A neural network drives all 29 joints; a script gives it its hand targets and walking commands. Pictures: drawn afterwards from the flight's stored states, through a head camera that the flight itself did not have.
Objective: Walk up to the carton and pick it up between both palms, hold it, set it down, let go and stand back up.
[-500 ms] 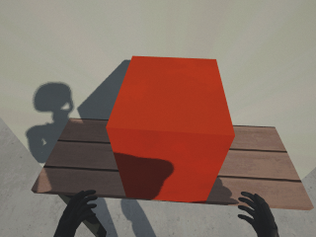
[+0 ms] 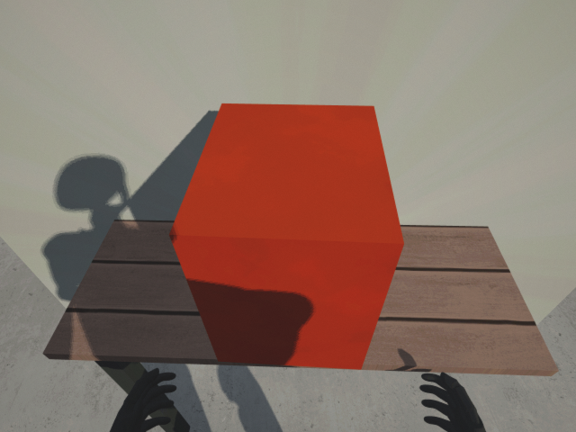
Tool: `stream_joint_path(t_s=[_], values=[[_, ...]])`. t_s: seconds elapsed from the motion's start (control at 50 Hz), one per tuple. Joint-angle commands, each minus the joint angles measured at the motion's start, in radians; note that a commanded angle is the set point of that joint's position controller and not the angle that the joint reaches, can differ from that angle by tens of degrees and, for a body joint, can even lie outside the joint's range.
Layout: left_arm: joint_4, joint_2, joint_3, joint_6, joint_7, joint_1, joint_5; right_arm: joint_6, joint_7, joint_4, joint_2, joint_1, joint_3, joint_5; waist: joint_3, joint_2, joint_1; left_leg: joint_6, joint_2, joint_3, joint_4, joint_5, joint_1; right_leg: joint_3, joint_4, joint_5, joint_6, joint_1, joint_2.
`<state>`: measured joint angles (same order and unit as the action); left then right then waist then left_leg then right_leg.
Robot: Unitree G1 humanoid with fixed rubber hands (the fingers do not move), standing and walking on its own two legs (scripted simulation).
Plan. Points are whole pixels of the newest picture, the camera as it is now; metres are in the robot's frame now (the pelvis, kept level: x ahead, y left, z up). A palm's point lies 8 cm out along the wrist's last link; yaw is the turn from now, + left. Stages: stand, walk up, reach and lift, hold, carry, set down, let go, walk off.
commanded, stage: set down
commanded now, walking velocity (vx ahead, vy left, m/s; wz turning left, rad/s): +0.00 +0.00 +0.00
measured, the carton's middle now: (292, 239) +0.39 +0.03 +0.07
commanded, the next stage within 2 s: let go in 0.20 s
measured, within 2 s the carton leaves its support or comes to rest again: neither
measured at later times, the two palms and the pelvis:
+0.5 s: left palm (147, 431) +0.16 +0.23 -0.08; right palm out of the picture +0.15 -0.22 -0.08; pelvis +0.00 +0.00 +0.00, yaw +0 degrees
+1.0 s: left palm out of the picture +0.09 +0.27 -0.10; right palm out of the picture +0.10 -0.25 -0.10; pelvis -0.01 +0.01 -0.01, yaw +1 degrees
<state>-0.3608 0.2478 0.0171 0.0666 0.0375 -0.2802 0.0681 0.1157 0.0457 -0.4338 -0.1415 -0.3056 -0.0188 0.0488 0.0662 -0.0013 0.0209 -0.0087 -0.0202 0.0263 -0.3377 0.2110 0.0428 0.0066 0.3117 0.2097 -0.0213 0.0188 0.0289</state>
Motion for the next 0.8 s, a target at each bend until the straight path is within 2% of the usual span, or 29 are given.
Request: stream_joint_path(t_s=[0.0, 0.04, 0.16, 0.28, 0.38, 0.42, 0.5, 0.52, 0.6, 0.62, 0.64, 0.66, 0.68, 0.7, 0.74, 0.78], values=[[0.073, 0.1, 0.038, -0.009, -0.002, 0.056, -0.012, 0.051, -0.004, 0.061, -0.098, 0.071, 0.032, -0.015, -0.024, 0.002, 0.0, -0.022, 0.024, 0.031, -0.006, -0.289, -0.095, -0.008, -0.074, -0.166, 0.012, 0.141, -0.026], [0.031, 0.087, 0.033, 0.002, -0.009, 0.079, -0.03, 0.056, -0.014, 0.002, -0.106, 0.093, 0.036, -0.024, -0.029, -0.019, 0.003, -0.026, 0.022, 0.032, -0.006, -0.27, -0.092, -0.015, -0.072, -0.129, 0.007, 0.154, -0.023], [-0.022, 0.067, 0.013, 0.022, -0.034, 0.152, -0.048, 0.063, -0.04, -0.098, -0.116, 0.158, 0.063, -0.058, -0.028, -0.016, -0.005, -0.024, 0.007, 0.035, 0.003, -0.193, -0.085, -0.031, -0.063, -0.034, -0.001, 0.178, -0.014], [-0.049, 0.06, 0.017, 0.03, -0.056, 0.178, -0.073, 0.08, -0.059, -0.191, -0.137, 0.198, 0.074, -0.07, -0.062, -0.016, -0.007, -0.023, 0.003, 0.035, -0.016, -0.233, -0.093, -0.029, -0.045, -0.083, -0.003, 0.171, -0.01], [-0.061, 0.061, 0.027, 0.025, -0.056, 0.162, -0.087, 0.111, -0.062, -0.236, -0.156, 0.195, 0.076, -0.066, -0.102, -0.004, -0.017, -0.023, 0.011, 0.032, -0.04, -0.295, -0.12, -0.022, -0.028, -0.221, 0.009, 0.139, -0.014], [-0.064, 0.053, 0.022, 0.023, -0.05, 0.158, -0.088, 0.124, -0.057, -0.24, -0.159, 0.198, 0.067, -0.061, -0.102, 0.008, -0.019, -0.024, 0.015, 0.03, -0.046, -0.303, -0.121, -0.02, -0.021, -0.262, 0.016, 0.127, -0.016], [-0.066, 0.047, 0.023, 0.031, -0.046, 0.166, -0.097, 0.132, -0.057, -0.252, -0.164, 0.203, 0.065, -0.052, -0.093, -0.012, -0.019, -0.026, 0.022, 0.028, -0.047, -0.301, -0.123, -0.022, -0.021, -0.27, 0.012, 0.137, -0.015], [-0.066, 0.047, 0.025, 0.032, -0.047, 0.168, -0.102, 0.131, -0.059, -0.25, -0.163, 0.205, 0.06, -0.049, -0.088, -0.019, -0.011, -0.025, 0.022, 0.028, -0.047, -0.303, -0.124, -0.02, -0.023, -0.266, 0.01, 0.139, -0.017], [-0.076, 0.036, 0.019, 0.033, -0.042, 0.173, -0.093, 0.125, -0.062, -0.223, -0.174, 0.207, 0.061, -0.049, -0.072, 0.009, -0.015, -0.021, 0.023, 0.03, -0.046, -0.28, -0.121, -0.019, -0.028, -0.254, 0.013, 0.149, -0.018], [-0.073, 0.044, 0.033, 0.029, -0.04, 0.163, -0.084, 0.13, -0.064, -0.215, -0.155, 0.199, 0.058, -0.05, -0.074, 0.023, -0.009, -0.019, 0.018, 0.031, -0.032, -0.289, -0.11, -0.029, -0.025, -0.261, 0.015, 0.153, -0.01], [-0.041, 0.009, 0.015, 0.019, -0.034, 0.145, -0.054, 0.14, -0.058, -0.146, -0.2, 0.178, 0.101, -0.049, -0.093, 0.062, 0.026, -0.035, 0.042, 0.045, -0.071, -0.29, -0.027, -0.018, 0.013, -0.257, 0.026, 0.11, -0.012], [-0.046, 0.024, 0.022, 0.02, -0.031, 0.159, -0.056, 0.143, -0.053, -0.15, -0.195, 0.174, 0.09, -0.05, -0.09, 0.045, 0.011, -0.034, 0.041, 0.046, -0.063, -0.265, -0.029, -0.015, 0.019, -0.273, 0.026, 0.112, -0.014], [-0.042, 0.024, 0.024, 0.019, -0.032, 0.162, -0.057, 0.145, -0.053, -0.155, -0.194, 0.179, 0.091, -0.05, -0.087, 0.042, 0.017, -0.035, 0.043, 0.046, -0.063, -0.261, -0.018, -0.015, 0.021, -0.27, 0.026, 0.105, -0.015], [-0.169, 0.138, 0.072, -0.055, -0.048, 0.043, -0.097, 0.032, -0.025, -0.245, -0.229, 0.091, 0.098, -0.061, -0.112, -0.059, 0.008, 0.027, -0.083, -0.056, -0.09, -0.339, 0.098, 0.056, 0.09, -0.28, -0.005, 0.114, -0.112], [-0.182, 0.127, 0.075, -0.077, -0.04, 0.028, -0.082, -0.023, -0.025, -0.2, -0.216, 0.084, 0.097, -0.062, -0.052, -0.037, -0.005, 0.043, -0.085, -0.074, -0.061, -0.192, 0.123, 0.083, 0.052, -0.171, 0.001, 0.14, -0.12], [-0.166, 0.116, 0.069, -0.107, -0.038, 0.053, -0.09, -0.036, -0.028, -0.194, -0.231, 0.062, 0.101, -0.06, -0.105, -0.024, -0.014, 0.051, -0.1, -0.082, -0.081, -0.267, 0.085, 0.091, 0.069, -0.237, -0.002, 0.132, -0.13]])
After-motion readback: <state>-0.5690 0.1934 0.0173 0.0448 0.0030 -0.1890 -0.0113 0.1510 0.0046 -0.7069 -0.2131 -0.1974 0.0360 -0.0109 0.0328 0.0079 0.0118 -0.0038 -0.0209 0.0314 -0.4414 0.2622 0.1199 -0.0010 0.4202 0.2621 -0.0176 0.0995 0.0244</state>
